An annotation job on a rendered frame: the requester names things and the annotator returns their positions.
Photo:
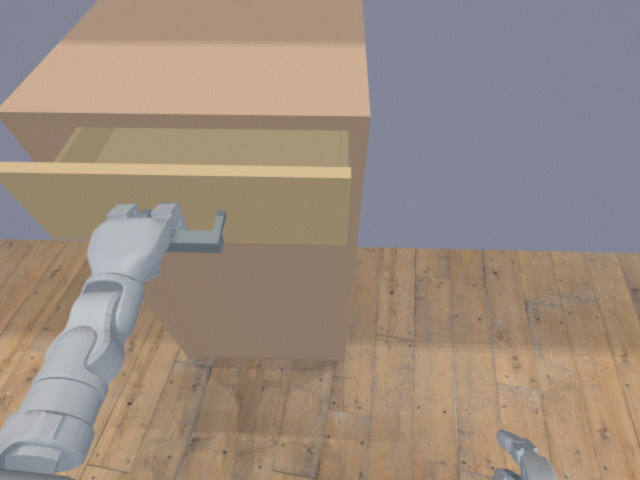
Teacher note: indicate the drawer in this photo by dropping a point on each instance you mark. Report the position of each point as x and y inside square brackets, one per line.
[276, 186]

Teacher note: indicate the right robot hand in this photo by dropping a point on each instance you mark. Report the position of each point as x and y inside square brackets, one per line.
[524, 453]

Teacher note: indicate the handle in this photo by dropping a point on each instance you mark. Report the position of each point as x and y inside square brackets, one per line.
[196, 241]

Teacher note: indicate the left robot hand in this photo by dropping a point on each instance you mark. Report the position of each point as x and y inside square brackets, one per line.
[131, 245]

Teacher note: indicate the cabinet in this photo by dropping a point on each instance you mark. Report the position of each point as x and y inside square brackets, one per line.
[220, 64]

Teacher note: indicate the left robot forearm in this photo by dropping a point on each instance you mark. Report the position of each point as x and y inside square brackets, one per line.
[52, 430]

